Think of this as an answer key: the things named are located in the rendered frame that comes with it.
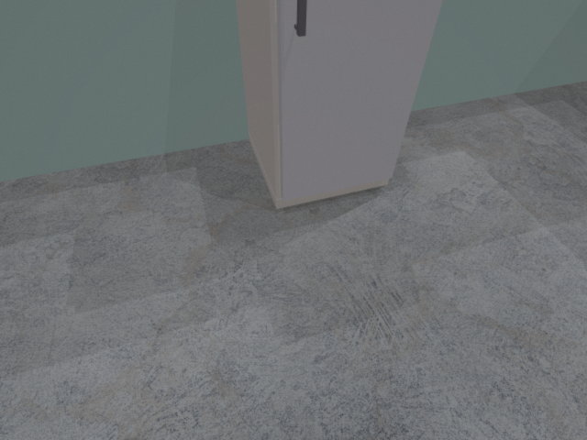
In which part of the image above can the fridge door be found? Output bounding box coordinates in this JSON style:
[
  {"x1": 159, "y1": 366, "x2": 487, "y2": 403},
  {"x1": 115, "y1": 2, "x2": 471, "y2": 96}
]
[{"x1": 276, "y1": 0, "x2": 443, "y2": 201}]

